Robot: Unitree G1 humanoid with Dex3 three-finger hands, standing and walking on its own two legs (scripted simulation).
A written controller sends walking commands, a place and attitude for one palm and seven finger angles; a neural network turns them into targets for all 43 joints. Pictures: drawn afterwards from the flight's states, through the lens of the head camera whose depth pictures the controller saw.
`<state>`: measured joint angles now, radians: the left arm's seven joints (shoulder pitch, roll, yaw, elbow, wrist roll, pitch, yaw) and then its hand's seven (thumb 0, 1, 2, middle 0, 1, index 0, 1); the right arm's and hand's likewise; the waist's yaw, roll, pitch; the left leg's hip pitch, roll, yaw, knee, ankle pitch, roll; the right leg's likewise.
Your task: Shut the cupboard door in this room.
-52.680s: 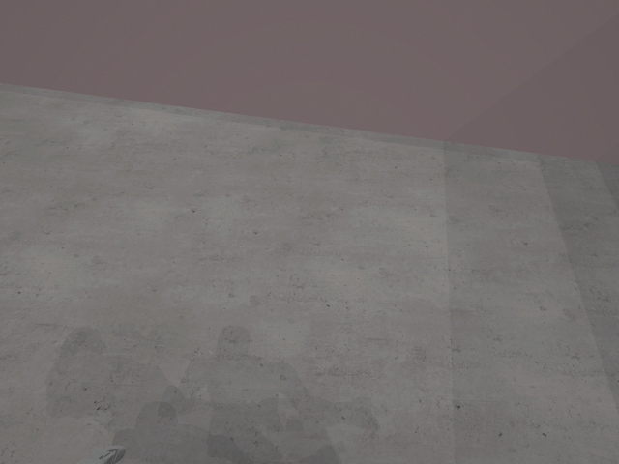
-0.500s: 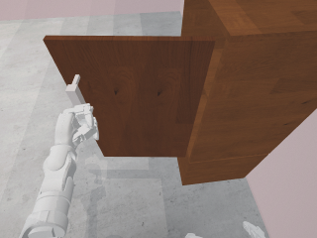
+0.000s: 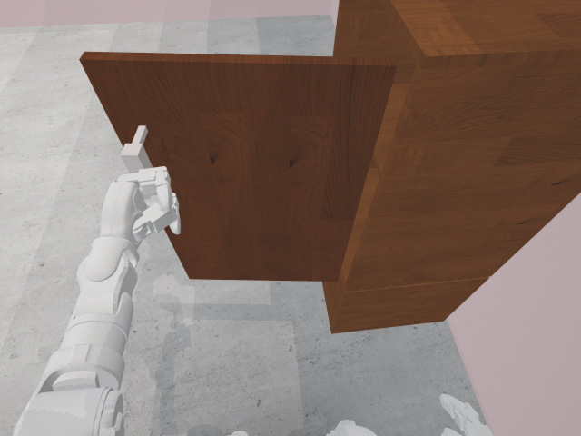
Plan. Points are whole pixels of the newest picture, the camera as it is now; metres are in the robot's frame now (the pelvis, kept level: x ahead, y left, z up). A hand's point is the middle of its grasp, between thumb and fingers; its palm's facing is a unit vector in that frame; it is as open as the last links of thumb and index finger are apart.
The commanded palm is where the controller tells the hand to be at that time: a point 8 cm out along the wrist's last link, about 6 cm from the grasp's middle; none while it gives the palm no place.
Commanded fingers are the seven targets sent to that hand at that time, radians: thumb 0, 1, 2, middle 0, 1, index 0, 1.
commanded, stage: push the door shut along its arc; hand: left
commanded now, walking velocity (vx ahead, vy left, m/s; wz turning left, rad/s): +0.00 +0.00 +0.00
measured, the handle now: (152, 174) +0.48 +0.22 +0.07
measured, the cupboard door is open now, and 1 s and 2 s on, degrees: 83 70 46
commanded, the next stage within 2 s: pull the fist back off the door in 1.66 s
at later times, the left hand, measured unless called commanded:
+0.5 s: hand (190, 182) +0.45 +0.15 +0.07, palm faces -0.20 -0.98 -0.03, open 3.1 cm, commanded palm +0.45 +0.20 +0.07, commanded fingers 0.00 0.90 0.90 -1.30 -1.50 -1.30 -1.50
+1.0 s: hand (214, 153) +0.51 +0.13 +0.08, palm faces -0.32 -0.95 -0.02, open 3.1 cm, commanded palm +0.52 +0.18 +0.07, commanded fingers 0.00 0.90 0.90 -1.30 -1.50 -1.30 -1.50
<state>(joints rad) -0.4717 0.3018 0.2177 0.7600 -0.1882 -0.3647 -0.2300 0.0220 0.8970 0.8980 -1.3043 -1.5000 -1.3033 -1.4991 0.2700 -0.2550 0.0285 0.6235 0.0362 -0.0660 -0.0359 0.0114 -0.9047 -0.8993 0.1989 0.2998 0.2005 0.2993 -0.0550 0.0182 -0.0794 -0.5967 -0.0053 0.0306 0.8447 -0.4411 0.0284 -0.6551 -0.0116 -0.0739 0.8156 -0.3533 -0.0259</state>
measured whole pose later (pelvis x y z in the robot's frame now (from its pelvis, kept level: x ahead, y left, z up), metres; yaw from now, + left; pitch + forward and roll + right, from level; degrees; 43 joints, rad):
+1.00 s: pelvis +0.00 +0.01 -0.02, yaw -2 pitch +20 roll -2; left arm -1.02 0.51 0.28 1.22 -0.12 -0.32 -0.45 0.01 0.89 0.92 -1.30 -1.50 -1.30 -1.50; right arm 0.42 -0.29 0.04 0.64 0.01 0.01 -0.03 0.01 -0.90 -0.90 0.20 0.30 0.20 0.30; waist -0.20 0.04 -0.08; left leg -0.85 0.01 0.04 0.97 -0.48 0.05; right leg -0.89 0.00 -0.07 0.89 -0.35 -0.01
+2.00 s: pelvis +0.01 +0.01 -0.04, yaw -2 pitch +30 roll -4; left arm -1.27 0.41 0.32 1.23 0.07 -0.28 0.13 0.00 0.92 0.93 -1.30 -1.50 -1.31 -1.50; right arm 0.50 -0.23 0.03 0.64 -0.10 -0.01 0.10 0.00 -0.91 -0.90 0.20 0.30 0.20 0.30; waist -0.27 0.08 -0.10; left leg -1.07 0.03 0.00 1.08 -0.53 0.04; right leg -1.10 0.02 -0.10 0.98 -0.39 -0.02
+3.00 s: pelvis +0.00 +0.00 +0.00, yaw -3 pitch +14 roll +0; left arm -0.62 0.20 0.22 0.84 -0.11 -0.39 0.01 0.02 0.90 0.90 -1.30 -1.50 -1.30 -1.50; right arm 0.43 -0.25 -0.01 0.63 0.01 0.04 0.02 0.01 -0.91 -0.90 0.20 0.30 0.20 0.30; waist -0.10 0.06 -0.10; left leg -0.63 0.01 0.07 0.82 -0.43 0.03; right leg -0.71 0.02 -0.03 0.79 -0.33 -0.03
